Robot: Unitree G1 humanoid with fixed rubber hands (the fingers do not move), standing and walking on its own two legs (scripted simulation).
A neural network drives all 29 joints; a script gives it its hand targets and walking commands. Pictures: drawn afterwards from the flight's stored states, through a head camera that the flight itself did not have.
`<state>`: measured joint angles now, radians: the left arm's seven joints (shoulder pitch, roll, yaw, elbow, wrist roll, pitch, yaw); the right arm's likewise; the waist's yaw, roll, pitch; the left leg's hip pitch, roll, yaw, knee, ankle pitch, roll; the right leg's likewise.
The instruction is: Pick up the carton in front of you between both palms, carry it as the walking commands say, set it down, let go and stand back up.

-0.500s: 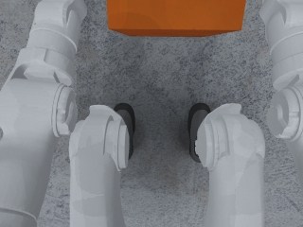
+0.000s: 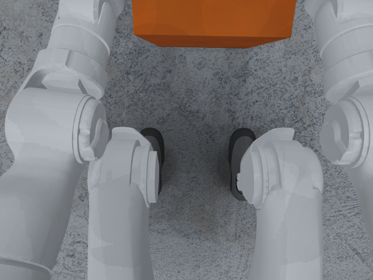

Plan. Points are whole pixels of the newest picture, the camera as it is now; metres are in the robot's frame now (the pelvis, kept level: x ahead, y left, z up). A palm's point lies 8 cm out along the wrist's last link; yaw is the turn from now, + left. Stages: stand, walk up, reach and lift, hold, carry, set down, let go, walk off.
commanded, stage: reach and lift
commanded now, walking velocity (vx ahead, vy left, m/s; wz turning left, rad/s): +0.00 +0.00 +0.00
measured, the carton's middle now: out of the picture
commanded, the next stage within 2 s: none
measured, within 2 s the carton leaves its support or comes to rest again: leaves its support in 0.38 s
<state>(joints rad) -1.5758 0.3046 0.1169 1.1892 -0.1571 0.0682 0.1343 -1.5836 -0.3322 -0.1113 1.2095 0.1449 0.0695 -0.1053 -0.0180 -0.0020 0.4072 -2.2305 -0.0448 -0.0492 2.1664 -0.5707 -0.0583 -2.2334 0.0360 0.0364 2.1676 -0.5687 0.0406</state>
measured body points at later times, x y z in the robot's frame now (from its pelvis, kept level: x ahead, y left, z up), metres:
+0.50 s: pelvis +0.01 +0.00 +0.01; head +0.35 +0.00 +0.30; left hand +0.55 +0.14 -0.12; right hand +0.55 -0.16 -0.12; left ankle +0.12 +0.14 -0.34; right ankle +0.11 -0.13 -0.34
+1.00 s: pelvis +0.00 +0.00 +0.13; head +0.26 +0.00 +0.50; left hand +0.51 +0.14 +0.07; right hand +0.50 -0.16 +0.06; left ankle +0.12 +0.14 -0.34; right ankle +0.11 -0.13 -0.34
